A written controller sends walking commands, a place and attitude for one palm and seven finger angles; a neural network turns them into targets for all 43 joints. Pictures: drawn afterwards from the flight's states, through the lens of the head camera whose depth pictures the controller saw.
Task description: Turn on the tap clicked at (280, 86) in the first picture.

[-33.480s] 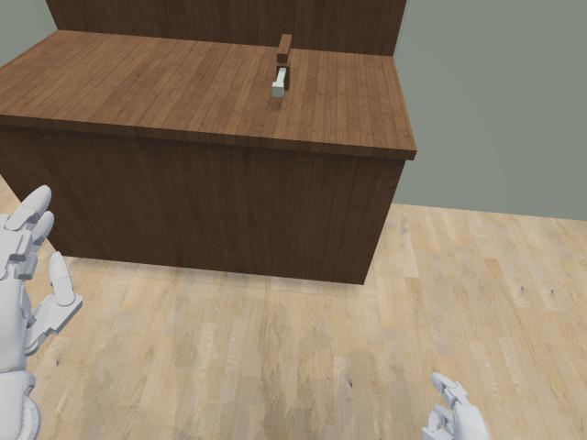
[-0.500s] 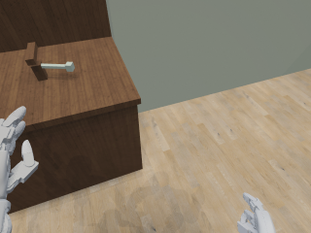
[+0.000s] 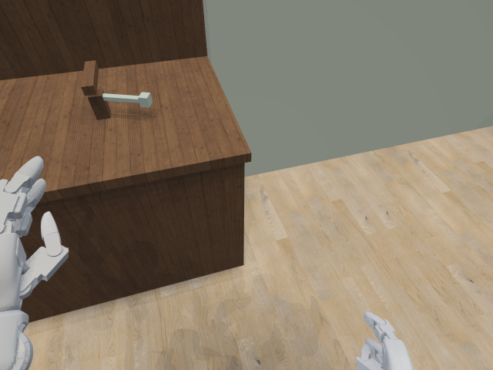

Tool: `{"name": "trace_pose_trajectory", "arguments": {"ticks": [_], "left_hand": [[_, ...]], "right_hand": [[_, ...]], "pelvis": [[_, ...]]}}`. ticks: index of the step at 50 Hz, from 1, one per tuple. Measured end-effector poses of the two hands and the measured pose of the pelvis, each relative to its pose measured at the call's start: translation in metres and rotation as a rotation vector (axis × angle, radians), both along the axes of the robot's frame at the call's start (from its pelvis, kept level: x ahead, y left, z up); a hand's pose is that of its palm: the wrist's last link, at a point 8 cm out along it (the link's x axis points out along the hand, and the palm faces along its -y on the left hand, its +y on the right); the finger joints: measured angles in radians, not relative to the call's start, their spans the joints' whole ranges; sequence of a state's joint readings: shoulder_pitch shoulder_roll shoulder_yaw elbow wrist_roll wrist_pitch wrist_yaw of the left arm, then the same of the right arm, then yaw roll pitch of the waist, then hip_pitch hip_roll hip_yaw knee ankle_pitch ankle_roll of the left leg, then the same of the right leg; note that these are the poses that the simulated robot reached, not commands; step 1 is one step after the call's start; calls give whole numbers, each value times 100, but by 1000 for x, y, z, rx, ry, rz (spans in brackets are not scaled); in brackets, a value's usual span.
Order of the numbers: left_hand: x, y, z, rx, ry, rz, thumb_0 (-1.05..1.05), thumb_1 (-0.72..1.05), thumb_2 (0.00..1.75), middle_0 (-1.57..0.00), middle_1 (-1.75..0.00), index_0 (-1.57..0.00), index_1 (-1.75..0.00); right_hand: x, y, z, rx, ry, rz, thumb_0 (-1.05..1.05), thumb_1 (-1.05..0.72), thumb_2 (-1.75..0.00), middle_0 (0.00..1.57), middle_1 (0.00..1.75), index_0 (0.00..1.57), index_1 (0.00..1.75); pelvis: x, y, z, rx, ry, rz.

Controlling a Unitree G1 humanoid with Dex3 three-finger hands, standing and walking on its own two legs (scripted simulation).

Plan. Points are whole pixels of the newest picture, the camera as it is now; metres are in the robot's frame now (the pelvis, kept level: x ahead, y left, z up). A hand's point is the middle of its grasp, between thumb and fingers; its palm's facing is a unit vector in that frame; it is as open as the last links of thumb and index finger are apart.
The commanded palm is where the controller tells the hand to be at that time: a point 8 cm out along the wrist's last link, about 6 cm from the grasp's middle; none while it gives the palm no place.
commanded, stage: stop stepping back and stand still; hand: left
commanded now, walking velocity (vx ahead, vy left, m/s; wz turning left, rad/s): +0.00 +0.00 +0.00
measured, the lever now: (145, 99) +0.73 +0.32 +0.04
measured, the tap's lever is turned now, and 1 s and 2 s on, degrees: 68 68 68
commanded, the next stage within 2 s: stand and check the lever's angle in 0.26 s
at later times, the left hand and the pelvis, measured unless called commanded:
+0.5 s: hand (42, 253) +0.21 +0.26 +0.16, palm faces +0.41 -0.84 -0.35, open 7.4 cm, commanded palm +0.15 +0.30 +0.18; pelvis +0.00 +0.02 +0.00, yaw +0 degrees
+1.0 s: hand (43, 264) +0.20 +0.25 +0.16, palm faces +0.41 -0.83 -0.38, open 7.4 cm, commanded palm +0.15 +0.29 +0.18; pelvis -0.01 +0.01 +0.01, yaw +0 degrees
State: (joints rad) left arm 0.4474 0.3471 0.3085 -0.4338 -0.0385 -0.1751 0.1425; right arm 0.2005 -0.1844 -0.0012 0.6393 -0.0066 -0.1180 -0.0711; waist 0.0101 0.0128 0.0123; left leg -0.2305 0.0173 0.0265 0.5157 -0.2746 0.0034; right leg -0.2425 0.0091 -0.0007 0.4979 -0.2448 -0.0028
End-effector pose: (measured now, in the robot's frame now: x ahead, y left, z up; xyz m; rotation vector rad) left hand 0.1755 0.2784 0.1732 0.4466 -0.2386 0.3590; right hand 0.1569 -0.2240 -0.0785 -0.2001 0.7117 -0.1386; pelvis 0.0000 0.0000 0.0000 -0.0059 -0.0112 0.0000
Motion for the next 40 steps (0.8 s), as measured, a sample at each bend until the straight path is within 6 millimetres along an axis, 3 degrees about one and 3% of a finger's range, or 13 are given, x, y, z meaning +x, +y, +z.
{"name": "trace_pose_trajectory", "arguments": {"ticks": [7, 13, 40], "left_hand": [[-3, 15, 0, -11, -4, 25, 1, 89, 89, -21, -30, -21, -30], [-4, 19, -5, -46, 7, 34, 1, 89, 89, -21, -30, -21, -30], [-14, 18, -2, -29, 17, 32, 1, 89, 89, -21, -30, -21, -30]], "right_hand": [[19, 13, 12, -13, -39, 33, 1, -90, -90, 20, 30, 20, 30], [22, 14, 19, -35, -47, 37, 1, -90, -90, 20, 30, 20, 30], [-9, 7, 9, -36, 9, 2, 1, -90, -90, 20, 30, 20, 30]], "pelvis": [[-1, 8, 2, -9, 6, -2], [-1, 13, 3, -12, 5, 1], [-12, 14, 6, -13, 3, 6]]}}
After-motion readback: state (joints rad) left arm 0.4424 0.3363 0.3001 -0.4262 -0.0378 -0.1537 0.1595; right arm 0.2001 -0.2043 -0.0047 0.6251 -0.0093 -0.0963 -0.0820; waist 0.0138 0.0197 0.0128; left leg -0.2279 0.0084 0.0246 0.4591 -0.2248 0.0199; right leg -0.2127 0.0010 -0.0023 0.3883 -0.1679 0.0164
